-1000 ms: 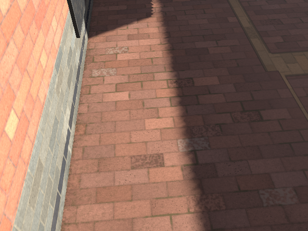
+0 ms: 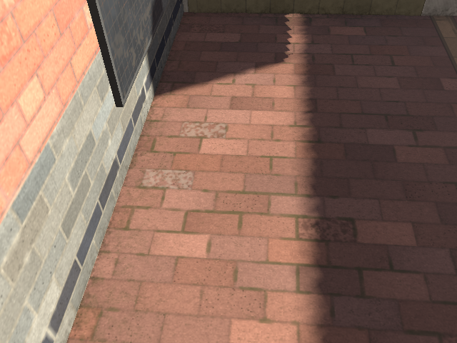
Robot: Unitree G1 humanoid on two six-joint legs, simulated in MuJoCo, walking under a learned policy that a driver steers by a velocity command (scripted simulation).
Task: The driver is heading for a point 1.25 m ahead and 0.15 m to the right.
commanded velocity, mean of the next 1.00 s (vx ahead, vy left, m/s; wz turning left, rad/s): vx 0.45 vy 0.00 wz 0.00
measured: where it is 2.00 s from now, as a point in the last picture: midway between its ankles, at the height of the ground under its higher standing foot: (254, 322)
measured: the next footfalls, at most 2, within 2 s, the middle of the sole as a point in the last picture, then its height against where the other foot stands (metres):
left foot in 0.32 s outside the picture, level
right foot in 0.86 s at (291, 307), level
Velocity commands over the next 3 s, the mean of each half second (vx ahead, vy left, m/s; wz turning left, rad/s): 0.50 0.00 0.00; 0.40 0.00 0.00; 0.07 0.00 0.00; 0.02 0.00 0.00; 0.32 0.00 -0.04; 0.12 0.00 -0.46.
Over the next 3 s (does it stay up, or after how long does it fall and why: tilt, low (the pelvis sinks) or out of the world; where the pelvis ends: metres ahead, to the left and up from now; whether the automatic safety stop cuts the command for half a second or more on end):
stays up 0.89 0.00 0.00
